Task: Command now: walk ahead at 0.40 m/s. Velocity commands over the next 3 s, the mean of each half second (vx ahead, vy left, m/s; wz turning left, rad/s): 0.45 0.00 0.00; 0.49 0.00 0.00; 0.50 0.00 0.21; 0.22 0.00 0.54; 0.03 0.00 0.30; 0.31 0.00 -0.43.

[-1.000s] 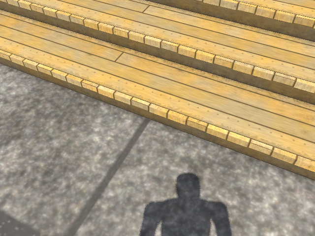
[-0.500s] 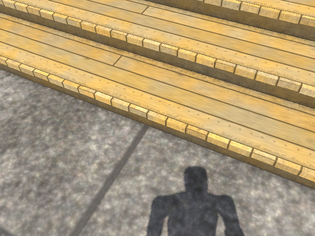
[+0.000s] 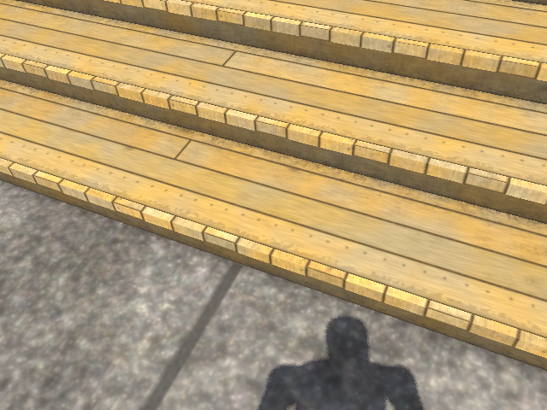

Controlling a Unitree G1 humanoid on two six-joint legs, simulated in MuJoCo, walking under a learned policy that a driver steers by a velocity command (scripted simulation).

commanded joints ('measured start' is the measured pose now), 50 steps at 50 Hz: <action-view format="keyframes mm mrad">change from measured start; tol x32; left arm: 1 416 205 39 72 21 -4 -8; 50 55 90 1 -114 65 1 -10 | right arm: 1 -158 18 15 -144 0 -38 2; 21 -573 -35 20 -297 0 -55 68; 27 82 -292 -76 -156 -38 -55 42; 50 0 -153 -11 -89 -60 -37 14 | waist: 1 148 -392 59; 22 76 -120 172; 28 -123 205 -465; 32 6 -20 -45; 50 103 18 -28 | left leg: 1 -638 -78 -17 530 -174 61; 22 -490 8 51 -70 371 75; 26 240 -18 27 -51 344 185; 28 768 389 -777 -256 142 402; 35 -14 170 -151 -461 405 248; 50 224 132 2 -38 880 154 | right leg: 1 393 -382 792 -493 -504 -227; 9 284 -183 226 -480 202 -110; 21 451 -232 104 -471 387 -113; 25 451 -202 49 -118 1022 -64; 26 261 -168 40 122 938 -35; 28 -329 91 158 785 -250 30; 41 -308 -123 53 211 317 44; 50 92 38 -72 -138 126 -36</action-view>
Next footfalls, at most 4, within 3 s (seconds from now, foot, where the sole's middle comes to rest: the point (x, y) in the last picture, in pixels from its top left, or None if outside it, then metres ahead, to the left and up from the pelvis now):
0.52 left None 0.43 0.12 -0.76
1.02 right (334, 357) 0.67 -0.09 -0.76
1.62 left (228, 211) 1.07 0.19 -0.63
2.02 right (269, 193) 1.13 0.07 -0.63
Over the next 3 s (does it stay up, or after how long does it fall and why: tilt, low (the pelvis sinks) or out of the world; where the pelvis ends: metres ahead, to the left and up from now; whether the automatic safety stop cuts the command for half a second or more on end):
stays up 1.17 0.34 0.13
